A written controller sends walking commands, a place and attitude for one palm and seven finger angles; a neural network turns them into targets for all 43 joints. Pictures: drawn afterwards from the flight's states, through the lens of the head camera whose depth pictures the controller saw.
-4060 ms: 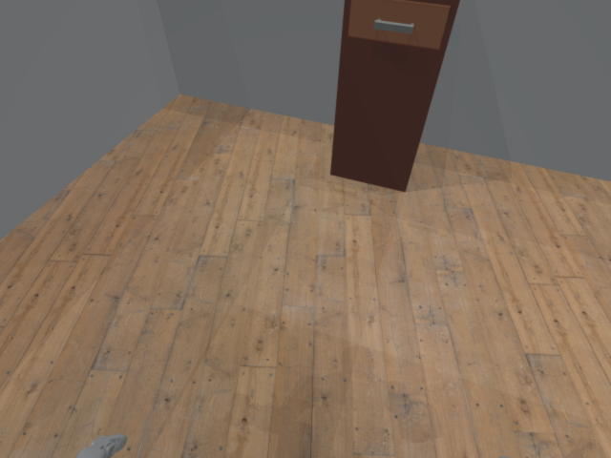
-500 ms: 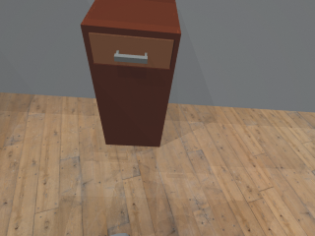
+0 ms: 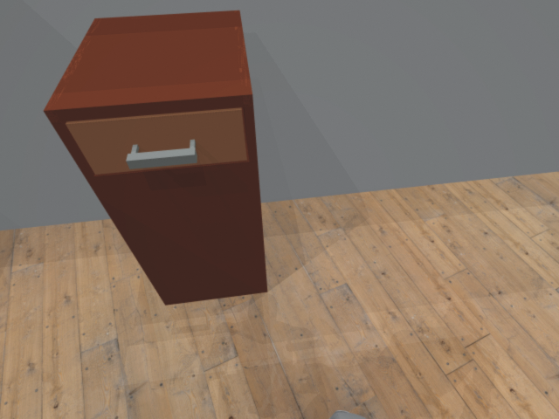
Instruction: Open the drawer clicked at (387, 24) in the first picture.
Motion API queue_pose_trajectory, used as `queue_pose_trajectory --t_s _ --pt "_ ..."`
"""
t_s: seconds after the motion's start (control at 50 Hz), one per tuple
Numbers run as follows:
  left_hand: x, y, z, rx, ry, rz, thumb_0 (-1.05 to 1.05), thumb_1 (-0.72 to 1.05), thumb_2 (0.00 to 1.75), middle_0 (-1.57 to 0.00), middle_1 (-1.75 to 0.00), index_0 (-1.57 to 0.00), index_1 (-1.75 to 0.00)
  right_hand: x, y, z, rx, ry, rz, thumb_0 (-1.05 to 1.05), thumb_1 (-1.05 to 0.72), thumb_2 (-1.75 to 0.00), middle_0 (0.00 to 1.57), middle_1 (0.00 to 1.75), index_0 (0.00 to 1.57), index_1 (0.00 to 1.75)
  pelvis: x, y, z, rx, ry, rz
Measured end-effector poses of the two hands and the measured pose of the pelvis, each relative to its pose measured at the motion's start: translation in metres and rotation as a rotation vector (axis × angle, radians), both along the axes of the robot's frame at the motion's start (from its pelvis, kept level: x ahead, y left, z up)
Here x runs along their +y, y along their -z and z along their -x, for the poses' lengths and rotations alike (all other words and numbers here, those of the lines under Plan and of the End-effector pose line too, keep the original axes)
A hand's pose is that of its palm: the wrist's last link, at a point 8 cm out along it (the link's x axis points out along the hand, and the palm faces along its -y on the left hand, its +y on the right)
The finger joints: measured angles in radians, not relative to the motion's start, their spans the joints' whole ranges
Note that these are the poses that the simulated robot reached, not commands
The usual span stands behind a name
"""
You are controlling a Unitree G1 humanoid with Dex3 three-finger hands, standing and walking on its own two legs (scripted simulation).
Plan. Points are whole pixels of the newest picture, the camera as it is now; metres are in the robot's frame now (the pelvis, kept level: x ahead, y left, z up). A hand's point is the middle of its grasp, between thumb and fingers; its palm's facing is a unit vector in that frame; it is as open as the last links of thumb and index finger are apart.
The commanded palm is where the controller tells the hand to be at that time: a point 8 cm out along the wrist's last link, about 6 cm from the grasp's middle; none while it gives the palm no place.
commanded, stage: take the last steps up to it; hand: left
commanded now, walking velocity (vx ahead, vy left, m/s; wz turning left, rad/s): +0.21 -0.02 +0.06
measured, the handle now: (163, 152) +0.63 +0.24 +0.00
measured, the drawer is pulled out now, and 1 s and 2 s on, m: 0.00 0.00 0.00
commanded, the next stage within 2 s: come to a stop and stand still in 0.20 s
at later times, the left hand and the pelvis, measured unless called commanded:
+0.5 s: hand out of the picture +0.08 +0.12 -0.18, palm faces +0.15 -0.98 -0.16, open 7.3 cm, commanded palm none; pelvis +0.12 -0.03 +0.00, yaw +3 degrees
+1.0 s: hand out of the picture +0.11 +0.11 -0.16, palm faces +0.07 -0.96 -0.25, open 7.4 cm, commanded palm none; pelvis +0.10 -0.08 +0.01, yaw +1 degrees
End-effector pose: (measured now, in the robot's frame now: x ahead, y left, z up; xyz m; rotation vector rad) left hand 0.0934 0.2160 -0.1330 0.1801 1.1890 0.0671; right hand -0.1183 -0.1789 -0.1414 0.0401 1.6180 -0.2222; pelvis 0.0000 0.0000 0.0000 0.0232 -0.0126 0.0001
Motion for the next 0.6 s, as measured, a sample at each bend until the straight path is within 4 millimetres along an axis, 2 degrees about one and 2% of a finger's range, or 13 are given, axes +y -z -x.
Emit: queue_pose_trajectory --t_s 0.04,0.08,0.12,0.18,0.28,0.34,0.4,0.46,0.5,0.6 --pt "-0.016 0.004 -0.024 -0.037 0.007 -0.004 0.01 0.91 0.89 -0.19 -0.30 -0.20 -0.30 -0.012 0.009 -0.008 0.027 0.003 -0.014 0.01 -0.90 -0.90 0.20 0.30 0.20 0.30 -0.014 0.009 -0.017 0.000 -0.003 -0.005" --pt "-0.029 0.004 -0.037 -0.070 -0.009 -0.002 0.01 0.91 0.89 -0.19 -0.30 -0.20 -0.30 -0.027 0.014 -0.026 0.040 -0.018 -0.023 0.01 -0.91 -0.90 0.20 0.30 0.20 0.30 -0.024 0.012 -0.028 -0.008 -0.018 0.006" --pt "-0.038 0.002 -0.039 -0.079 -0.045 0.005 0.01 0.91 0.89 -0.20 -0.30 -0.20 -0.30 -0.044 0.015 -0.054 0.019 -0.052 -0.014 0.01 -0.91 -0.90 0.20 0.30 0.20 0.30 -0.032 0.009 -0.040 -0.014 -0.033 0.009" --pt "-0.034 -0.009 -0.042 -0.113 -0.141 -0.029 -0.03 0.94 0.89 -0.20 -0.30 -0.21 -0.30 -0.069 0.014 -0.111 -0.066 -0.112 0.019 0.01 -0.91 -0.90 0.20 0.30 0.20 0.30 -0.041 0.002 -0.055 -0.013 -0.054 0.016" --pt "-0.028 -0.013 -0.029 -0.032 -0.162 -0.072 -0.04 0.96 0.89 -0.20 -0.30 -0.21 -0.30 -0.094 0.007 -0.213 -0.261 -0.175 0.070 0.01 -0.91 -0.90 0.20 0.30 0.20 0.30 -0.047 -0.005 -0.079 -0.005 -0.065 0.021" --pt "-0.031 -0.008 -0.012 0.051 -0.175 -0.059 -0.03 0.94 0.89 -0.20 -0.30 -0.20 -0.30 -0.096 0.002 -0.265 -0.355 -0.207 0.080 0.01 -0.91 -0.90 0.19 0.30 0.19 0.30 -0.047 -0.006 -0.092 -0.004 -0.062 0.026" --pt "-0.038 -0.001 0.005 0.137 -0.197 -0.031 -0.01 0.93 0.89 -0.20 -0.30 -0.20 -0.30 -0.088 -0.003 -0.306 -0.415 -0.242 0.084 0.00 -0.91 -0.90 0.19 0.30 0.19 0.30 -0.043 -0.005 -0.105 -0.009 -0.052 0.030" --pt "-0.044 0.010 0.020 0.214 -0.224 0.005 -0.01 0.92 0.89 -0.20 -0.30 -0.20 -0.30 -0.076 -0.004 -0.336 -0.447 -0.272 0.088 0.00 -0.91 -0.90 0.19 0.30 0.19 0.30 -0.036 -0.001 -0.117 -0.019 -0.043 0.040" --pt "-0.045 0.018 0.026 0.256 -0.239 0.025 0.00 0.91 0.89 -0.20 -0.30 -0.20 -0.30 -0.067 -0.003 -0.348 -0.457 -0.285 0.092 0.00 -0.91 -0.90 0.20 0.30 0.19 0.30 -0.032 0.004 -0.124 -0.025 -0.044 0.044" --pt "-0.044 0.024 0.026 0.296 -0.234 0.036 0.01 0.91 0.89 -0.20 -0.30 -0.20 -0.30 -0.052 -0.004 -0.352 -0.439 -0.291 0.087 0.00 -0.91 -0.90 0.20 0.30 0.20 0.30 -0.028 0.005 -0.125 -0.026 -0.020 0.010"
